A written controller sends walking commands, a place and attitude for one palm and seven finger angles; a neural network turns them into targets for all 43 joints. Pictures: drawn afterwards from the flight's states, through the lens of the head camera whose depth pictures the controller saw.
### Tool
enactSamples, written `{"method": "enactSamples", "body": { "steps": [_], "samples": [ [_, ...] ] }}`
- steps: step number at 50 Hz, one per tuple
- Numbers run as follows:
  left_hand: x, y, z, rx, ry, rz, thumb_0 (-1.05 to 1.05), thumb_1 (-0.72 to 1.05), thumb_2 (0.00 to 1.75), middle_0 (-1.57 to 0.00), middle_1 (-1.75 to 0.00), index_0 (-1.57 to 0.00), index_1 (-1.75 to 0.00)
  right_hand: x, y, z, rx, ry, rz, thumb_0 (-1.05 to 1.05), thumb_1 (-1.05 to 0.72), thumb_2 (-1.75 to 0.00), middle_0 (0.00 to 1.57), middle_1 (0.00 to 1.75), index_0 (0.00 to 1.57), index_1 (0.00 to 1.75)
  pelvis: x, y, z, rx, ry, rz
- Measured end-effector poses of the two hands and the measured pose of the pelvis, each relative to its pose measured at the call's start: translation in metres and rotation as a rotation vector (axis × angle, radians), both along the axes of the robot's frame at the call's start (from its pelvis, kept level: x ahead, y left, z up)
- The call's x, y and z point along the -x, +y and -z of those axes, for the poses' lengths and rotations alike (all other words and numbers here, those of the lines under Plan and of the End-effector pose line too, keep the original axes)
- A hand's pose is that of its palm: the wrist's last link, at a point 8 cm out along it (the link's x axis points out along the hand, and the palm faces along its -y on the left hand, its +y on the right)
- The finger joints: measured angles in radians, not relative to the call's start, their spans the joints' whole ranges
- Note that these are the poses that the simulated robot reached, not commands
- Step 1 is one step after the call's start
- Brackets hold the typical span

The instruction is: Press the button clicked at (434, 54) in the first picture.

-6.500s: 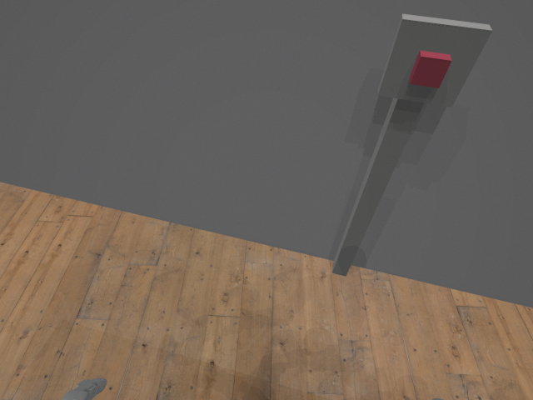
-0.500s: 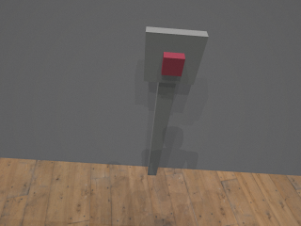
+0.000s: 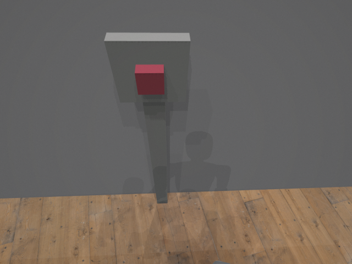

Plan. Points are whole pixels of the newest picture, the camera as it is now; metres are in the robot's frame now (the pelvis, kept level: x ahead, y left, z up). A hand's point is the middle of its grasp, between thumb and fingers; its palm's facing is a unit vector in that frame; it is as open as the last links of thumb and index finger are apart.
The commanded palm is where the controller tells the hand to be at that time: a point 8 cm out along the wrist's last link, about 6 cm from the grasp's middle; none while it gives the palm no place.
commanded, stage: shuffle to correct the standing spot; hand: left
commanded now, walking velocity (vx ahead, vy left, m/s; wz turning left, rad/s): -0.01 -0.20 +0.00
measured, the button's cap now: (150, 79) +0.46 +0.07 +0.17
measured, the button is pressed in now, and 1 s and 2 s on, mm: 0 0 0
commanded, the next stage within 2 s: come to a stop and stand still in 0.50 s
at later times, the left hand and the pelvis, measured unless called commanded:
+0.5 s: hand out of the picture +0.05 +0.09 -0.19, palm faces +0.04 -0.99 -0.14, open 7.3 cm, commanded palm none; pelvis +0.02 -0.09 +0.00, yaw +0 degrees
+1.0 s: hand out of the picture +0.02 +0.00 -0.16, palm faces +0.09 -0.97 -0.23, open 7.3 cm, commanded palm none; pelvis -0.02 -0.18 +0.00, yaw +1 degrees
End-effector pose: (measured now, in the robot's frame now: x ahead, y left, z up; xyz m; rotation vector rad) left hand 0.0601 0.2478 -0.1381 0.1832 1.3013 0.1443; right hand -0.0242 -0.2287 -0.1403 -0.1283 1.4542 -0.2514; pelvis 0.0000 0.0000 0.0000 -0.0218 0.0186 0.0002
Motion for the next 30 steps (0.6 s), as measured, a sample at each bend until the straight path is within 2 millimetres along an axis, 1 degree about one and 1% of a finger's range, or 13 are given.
{"method": "enactSamples", "body": {
  "steps": [2, 4, 6, 9, 12, 15, 18, 21, 25, 27, 30],
  "samples": [
    [-0.014, -0.012, 0.001, -0.026, -0.032, 0.010, 0.01, 0.91, 0.90, -0.19, -0.30, -0.20, -0.30, 0.003, -0.020, 0.012, -0.011, 0.027, 0.013, 0.00, -0.91, -0.90, 0.21, 0.30, 0.21, 0.30, -0.006, -0.017, 0.009, -0.012, 0.003, -0.002],
    [-0.021, -0.027, -0.002, -0.038, -0.047, 0.014, 0.01, 0.91, 0.90, -0.19, -0.30, -0.20, -0.30, 0.002, -0.039, 0.018, -0.007, 0.055, 0.009, 0.00, -0.91, -0.90, 0.21, 0.30, 0.21, 0.30, -0.008, -0.027, 0.011, 0.000, 0.001, -0.011],
    [-0.023, -0.040, -0.005, -0.038, -0.058, 0.006, 0.01, 0.91, 0.90, -0.19, -0.30, -0.20, -0.30, -0.006, -0.053, 0.017, 0.005, 0.063, -0.002, 0.00, -0.91, -0.90, 0.21, 0.30, 0.20, 0.30, -0.011, -0.035, 0.008, -0.001, 0.001, -0.020],
    [-0.021, -0.058, -0.004, -0.021, -0.054, -0.015, 0.01, 0.91, 0.90, -0.19, -0.30, -0.20, -0.30, -0.026, -0.070, 0.010, 0.024, 0.031, -0.027, 0.00, -0.91, -0.90, 0.20, 0.30, 0.20, 0.30, -0.015, -0.047, 0.005, -0.002, -0.002, -0.032],
    [-0.017, -0.075, 0.004, 0.009, -0.045, -0.028, 0.01, 0.91, 0.90, -0.20, -0.30, -0.20, -0.30, -0.052, -0.080, 0.003, 0.044, -0.025, -0.056, 0.00, -0.91, -0.90, 0.20, 0.30, 0.20, 0.30, -0.018, -0.056, 0.004, 0.004, -0.002, -0.041],
    [-0.012, -0.084, 0.017, 0.039, -0.033, -0.045, 0.01, 0.92, 0.90, -0.20, -0.30, -0.20, -0.30, -0.076, -0.083, -0.003, 0.068, -0.091, -0.085, 0.00, -0.91, -0.90, 0.20, 0.30, 0.20, 0.30, -0.020, -0.064, 0.008, 0.017, -0.004, -0.041],
    [-0.005, -0.091, 0.033, 0.070, -0.010, -0.061, 0.01, 0.92, 0.90, -0.20, -0.30, -0.20, -0.30, -0.091, -0.084, -0.004, 0.087, -0.152, -0.103, 0.00, -0.91, -0.90, 0.20, 0.30, 0.20, 0.30, -0.021, -0.069, 0.015, 0.020, -0.013, -0.034],
    [0.003, -0.097, 0.032, 0.077, 0.034, -0.046, 0.01, 0.92, 0.90, -0.20, -0.30, -0.20, -0.30, -0.092, -0.086, -0.012, 0.087, -0.174, -0.103, 0.00, -0.91, -0.90, 0.20, 0.30, 0.20, 0.30, -0.021, -0.078, 0.010, 0.011, -0.019, -0.010],
    [0.011, -0.105, 0.021, 0.073, 0.064, -0.047, 0.01, 0.92, 0.90, -0.20, -0.30, -0.20, -0.30, -0.085, -0.095, -0.019, 0.077, -0.157, -0.100, 0.00, -0.91, -0.90, 0.21, 0.30, 0.20, 0.30, -0.019, -0.092, -0.001, 0.018, -0.014, -0.001],
    [0.015, -0.110, 0.015, 0.064, 0.075, -0.048, 0.01, 0.92, 0.90, -0.20, -0.30, -0.20, -0.30, -0.079, -0.103, -0.021, 0.072, -0.141, -0.091, 0.00, -0.91, -0.90, 0.21, 0.30, 0.21, 0.30, -0.016, -0.100, -0.005, 0.023, -0.011, 0.004],
    [0.019, -0.121, 0.009, 0.044, 0.090, -0.044, 0.01, 0.91, 0.90, -0.20, -0.30, -0.20, -0.30, -0.067, -0.122, -0.020, 0.063, -0.117, -0.071, 0.00, -0.92, -0.90, 0.21, 0.30, 0.21, 0.30, -0.012, -0.116, -0.007, 0.028, -0.009, 0.011]
  ]
}}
